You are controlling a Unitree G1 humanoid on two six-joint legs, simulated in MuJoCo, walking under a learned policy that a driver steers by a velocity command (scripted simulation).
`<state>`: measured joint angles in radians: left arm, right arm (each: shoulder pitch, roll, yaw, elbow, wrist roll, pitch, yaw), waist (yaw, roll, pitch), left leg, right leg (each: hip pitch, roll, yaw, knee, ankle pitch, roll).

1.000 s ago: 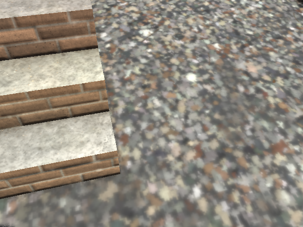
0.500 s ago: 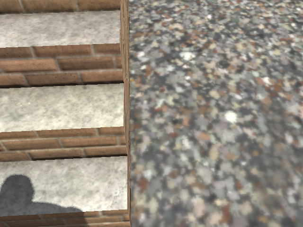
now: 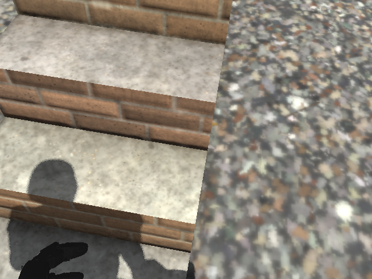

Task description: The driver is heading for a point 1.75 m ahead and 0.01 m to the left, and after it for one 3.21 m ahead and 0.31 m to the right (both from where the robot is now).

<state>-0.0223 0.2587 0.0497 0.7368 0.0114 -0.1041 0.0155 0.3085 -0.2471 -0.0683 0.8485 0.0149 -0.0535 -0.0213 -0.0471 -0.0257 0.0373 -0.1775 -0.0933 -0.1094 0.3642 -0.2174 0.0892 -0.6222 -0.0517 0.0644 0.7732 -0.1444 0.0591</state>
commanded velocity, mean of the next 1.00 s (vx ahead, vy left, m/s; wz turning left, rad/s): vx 0.50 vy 0.00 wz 0.26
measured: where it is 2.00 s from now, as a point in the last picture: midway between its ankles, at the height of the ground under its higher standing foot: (123, 203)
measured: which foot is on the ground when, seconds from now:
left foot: down 0.00-0.16, up 0.18-0.62, down 0.64-1.00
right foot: up 0.00-0.12, down 0.14-0.70, up 0.72-1.00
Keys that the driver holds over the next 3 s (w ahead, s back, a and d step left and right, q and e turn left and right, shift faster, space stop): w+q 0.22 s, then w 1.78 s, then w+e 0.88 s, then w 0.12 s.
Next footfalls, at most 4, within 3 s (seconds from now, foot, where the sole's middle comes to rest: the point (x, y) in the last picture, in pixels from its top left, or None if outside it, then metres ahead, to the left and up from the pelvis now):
0.14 right None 0.24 -0.12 -0.78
0.64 left None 0.33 0.22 -0.58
1.28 right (172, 170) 0.62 0.02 -0.36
1.88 left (78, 186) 0.58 0.28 -0.37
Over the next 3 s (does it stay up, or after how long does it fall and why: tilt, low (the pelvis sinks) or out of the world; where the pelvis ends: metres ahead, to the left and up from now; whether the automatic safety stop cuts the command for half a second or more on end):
stays up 0.78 0.14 0.60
